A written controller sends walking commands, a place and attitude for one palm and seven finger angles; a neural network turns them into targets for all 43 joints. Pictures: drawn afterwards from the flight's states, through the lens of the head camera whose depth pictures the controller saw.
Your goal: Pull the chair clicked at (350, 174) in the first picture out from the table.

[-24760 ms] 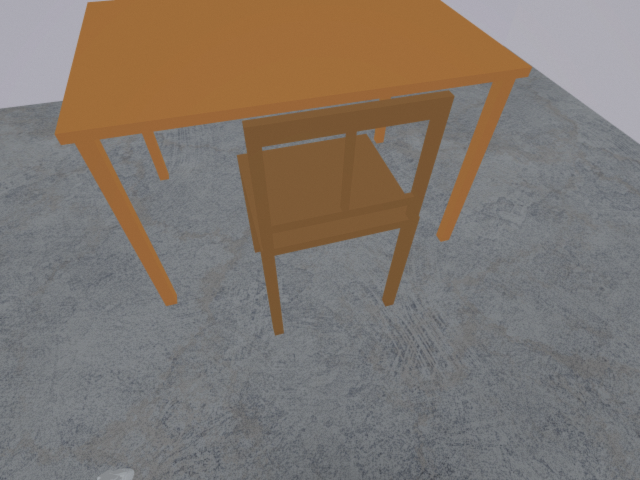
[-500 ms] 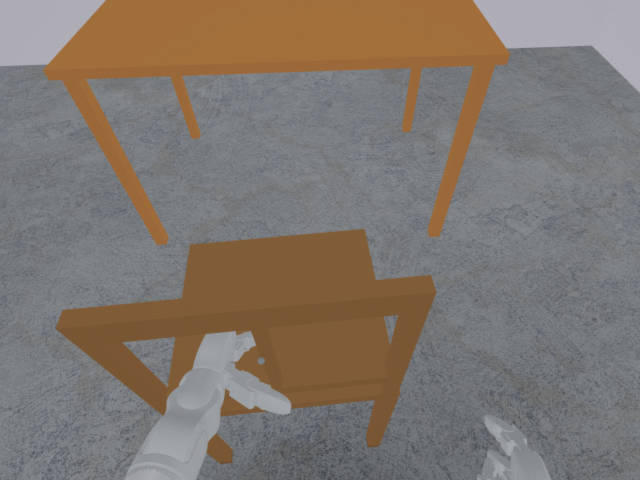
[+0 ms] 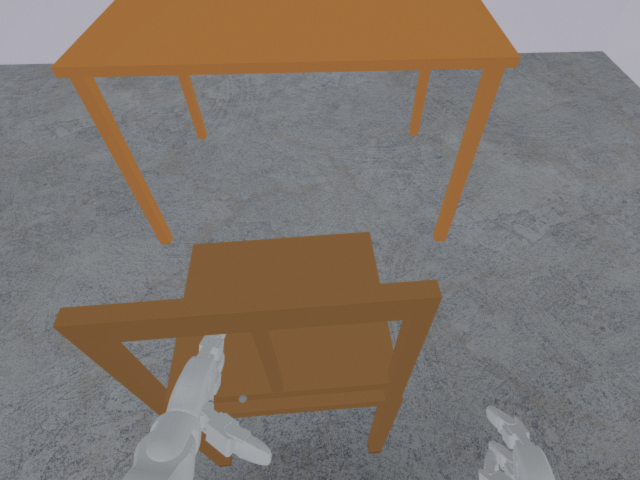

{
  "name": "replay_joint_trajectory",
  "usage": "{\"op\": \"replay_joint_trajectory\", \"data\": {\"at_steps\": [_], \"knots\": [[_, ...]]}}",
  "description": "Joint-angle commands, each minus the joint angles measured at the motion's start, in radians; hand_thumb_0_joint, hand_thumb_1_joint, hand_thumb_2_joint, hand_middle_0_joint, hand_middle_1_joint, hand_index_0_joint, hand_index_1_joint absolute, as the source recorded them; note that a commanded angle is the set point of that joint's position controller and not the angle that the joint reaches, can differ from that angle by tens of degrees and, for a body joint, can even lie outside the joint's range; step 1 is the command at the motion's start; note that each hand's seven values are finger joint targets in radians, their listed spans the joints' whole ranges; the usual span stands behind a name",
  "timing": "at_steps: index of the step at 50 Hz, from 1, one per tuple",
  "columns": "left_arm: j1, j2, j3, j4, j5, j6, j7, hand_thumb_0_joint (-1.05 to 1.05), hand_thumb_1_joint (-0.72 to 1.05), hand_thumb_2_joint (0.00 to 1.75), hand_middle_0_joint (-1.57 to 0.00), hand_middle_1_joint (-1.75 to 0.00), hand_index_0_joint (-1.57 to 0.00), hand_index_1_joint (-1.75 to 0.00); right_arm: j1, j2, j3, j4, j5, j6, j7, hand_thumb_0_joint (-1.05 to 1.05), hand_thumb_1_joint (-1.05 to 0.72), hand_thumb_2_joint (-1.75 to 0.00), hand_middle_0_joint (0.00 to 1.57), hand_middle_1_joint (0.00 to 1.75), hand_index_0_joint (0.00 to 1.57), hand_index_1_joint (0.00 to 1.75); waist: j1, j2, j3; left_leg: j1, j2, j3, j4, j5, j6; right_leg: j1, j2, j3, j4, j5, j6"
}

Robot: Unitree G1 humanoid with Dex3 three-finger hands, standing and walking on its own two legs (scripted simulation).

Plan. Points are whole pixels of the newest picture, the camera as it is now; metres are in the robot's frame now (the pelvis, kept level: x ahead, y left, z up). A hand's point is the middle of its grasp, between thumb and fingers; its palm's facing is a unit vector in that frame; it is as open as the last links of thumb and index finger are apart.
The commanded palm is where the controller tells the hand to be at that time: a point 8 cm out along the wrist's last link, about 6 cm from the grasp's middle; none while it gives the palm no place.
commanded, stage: draw the fingers out of the gap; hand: left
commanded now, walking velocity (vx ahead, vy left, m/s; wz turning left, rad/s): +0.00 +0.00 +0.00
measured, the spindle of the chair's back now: (269, 359) +0.30 +0.09 -0.07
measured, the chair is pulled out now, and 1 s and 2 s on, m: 0.55 0.55 0.55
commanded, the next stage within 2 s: draw the hand back to the body in 0.50 s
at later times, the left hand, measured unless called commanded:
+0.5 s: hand (230, 469) +0.16 +0.11 -0.02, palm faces -0.10 -0.99 -0.11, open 17.5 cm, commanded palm +0.14 +0.15 +0.00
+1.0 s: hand (192, 452) +0.16 +0.13 +0.05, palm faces -0.03 -1.00 -0.05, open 17.5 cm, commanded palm +0.12 +0.21 +0.07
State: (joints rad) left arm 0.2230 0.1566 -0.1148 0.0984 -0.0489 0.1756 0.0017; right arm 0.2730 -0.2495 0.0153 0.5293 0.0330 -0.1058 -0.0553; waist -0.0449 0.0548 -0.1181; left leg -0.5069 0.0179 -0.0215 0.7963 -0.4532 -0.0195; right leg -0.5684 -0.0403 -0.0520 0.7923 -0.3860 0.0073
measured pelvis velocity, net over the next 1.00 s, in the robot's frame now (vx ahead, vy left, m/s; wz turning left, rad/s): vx -0.02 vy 0.01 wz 0.01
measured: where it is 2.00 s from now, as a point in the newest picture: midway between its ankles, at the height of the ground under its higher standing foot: outside the picture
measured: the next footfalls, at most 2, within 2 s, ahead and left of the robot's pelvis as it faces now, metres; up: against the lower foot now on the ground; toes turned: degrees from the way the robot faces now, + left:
none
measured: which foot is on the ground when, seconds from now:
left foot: down 0.00-1.00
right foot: down 0.00-1.00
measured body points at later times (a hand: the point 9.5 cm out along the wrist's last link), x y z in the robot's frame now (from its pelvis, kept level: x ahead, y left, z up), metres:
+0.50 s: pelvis -0.01 +0.00 -0.01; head +0.01 -0.01 +0.44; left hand +0.16 +0.16 -0.01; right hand +0.17 -0.23 -0.08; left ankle -0.04 +0.13 -0.71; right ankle +0.00 -0.12 -0.71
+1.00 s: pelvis -0.02 +0.01 -0.04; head +0.02 -0.01 +0.41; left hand +0.16 +0.19 +0.06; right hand +0.17 -0.21 -0.12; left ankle -0.04 +0.13 -0.71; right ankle +0.00 -0.12 -0.71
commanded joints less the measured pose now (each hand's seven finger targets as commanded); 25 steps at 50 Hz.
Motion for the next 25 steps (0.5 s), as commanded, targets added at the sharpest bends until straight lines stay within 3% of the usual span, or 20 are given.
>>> {"op": "replay_joint_trajectory", "data": {"at_steps": [1, 2, 3, 6, 9, 12, 14, 17, 25], "knots": [[-0.083, 0.052, 0.012, -0.277, -0.004, -0.05, -0.011, 0.0, -0.55, 0.2, 0.0, 0.0, 0.0, 0.0, -0.066, -0.108, -0.04, -0.167, -0.001, -0.085, -0.021, 0.0, -0.9, -0.9, 0.2, 0.3, 0.2, 0.3, -0.016, -0.112, -0.179, 0.021, -0.018, 0.014, -0.07, 0.298, 0.041, 0.157, -0.001, -0.024, -0.087, 0.304, -0.001], [-0.054, 0.076, 0.028, -0.299, -0.003, -0.053, -0.007, 0.0, -0.55, 0.2, 0.0, 0.0, 0.0, 0.0, -0.071, -0.111, -0.039, -0.17, 0.0, -0.091, -0.024, 0.0, -0.9, -0.9, 0.2, 0.3, 0.2, 0.3, -0.007, -0.098, -0.171, 0.014, -0.019, 0.012, -0.069, 0.296, 0.039, 0.153, -0.002, -0.023, -0.085, 0.294, -0.006], [-0.061, 0.061, 0.004, -0.339, 0.002, -0.059, -0.003, 0.0, -0.55, 0.2, 0.0, 0.0, 0.0, 0.0, -0.068, -0.106, -0.036, -0.172, -0.002, -0.098, -0.026, 0.0, -0.9, -0.9, 0.2, 0.3, 0.2, 0.3, -0.011, -0.065, -0.185, 0.029, -0.023, 0.01, -0.066, 0.308, 0.039, 0.151, -0.005, -0.024, -0.078, 0.302, -0.007], [0.044, 0.065, 0.01, -0.363, 0.012, -0.066, 0.009, 0.0, -0.55, 0.2, 0.0, 0.0, 0.0, 0.0, -0.06, -0.1, -0.036, -0.176, -0.004, -0.109, -0.028, 0.0, -0.9, -0.9, 0.2, 0.3, 0.2, 0.3, 0.001, -0.074, -0.173, 0.018, -0.022, 0.004, -0.057, 0.315, 0.036, 0.138, -0.005, -0.03, -0.063, 0.294, -0.009], [0.07, 0.042, -0.03, -0.389, 0.027, -0.06, 0.016, 0.0, -0.55, 0.2, 0.0, 0.0, 0.0, 0.0, -0.065, -0.096, -0.032, -0.183, -0.005, -0.112, -0.027, 0.0, -0.9, -0.9, 0.2, 0.3, 0.2, 0.3, -0.008, -0.067, -0.149, 0.01, -0.023, -0.002, -0.051, 0.295, 0.037, 0.112, -0.006, -0.032, -0.058, 0.265, -0.009], [0.132, 0.065, -0.013, -0.386, 0.034, -0.041, 0.016, 0.0, -0.55, 0.2, 0.0, 0.0, 0.0, 0.0, -0.077, -0.097, -0.031, -0.19, -0.005, -0.107, -0.03, 0.0, -0.9, -0.9, 0.2, 0.3, 0.2, 0.3, 0.002, -0.074, -0.125, -0.02, -0.026, -0.004, -0.047, 0.26, 0.037, 0.102, -0.005, -0.028, -0.062, 0.222, -0.012], [0.145, 0.043, -0.041, -0.414, 0.035, -0.035, 0.011, 0.0, -0.55, 0.2, 0.0, 0.0, 0.0, 0.0, -0.081, -0.092, -0.029, -0.204, -0.004, -0.106, -0.03, 0.0, -0.9, -0.9, 0.2, 0.3, 0.2, 0.3, -0.001, -0.079, -0.118, -0.024, -0.028, -0.004, -0.046, 0.223, 0.038, 0.087, -0.005, -0.027, -0.063, 0.181, -0.008], [0.223, 0.073, -0.005, -0.454, 0.031, -0.031, 0.012, 0.0, -0.55, 0.2, 0.0, 0.0, 0.0, 0.0, -0.091, -0.086, -0.032, -0.215, -0.004, -0.104, -0.036, 0.0, -0.9, -0.9, 0.2, 0.3, 0.2, 0.3, 0.017, -0.082, -0.13, -0.04, -0.031, -0.005, -0.039, 0.224, 0.039, 0.103, -0.005, -0.024, -0.059, 0.176, -0.013], [0.311, 0.04, -0.063, -0.554, 0.041, -0.044, 0.002, 0.0, -0.55, 0.2, 0.0, 0.0, 0.0, 0.0, -0.089, -0.077, -0.032, -0.238, -0.001, -0.114, -0.043, 0.0, -0.9, -0.9, 0.2, 0.3, 0.2, 0.3, 0.001, -0.058, -0.094, -0.053, -0.032, -0.011, -0.017, 0.189, 0.041, 0.042, -0.001, -0.029, -0.046, 0.12, -0.01]]}}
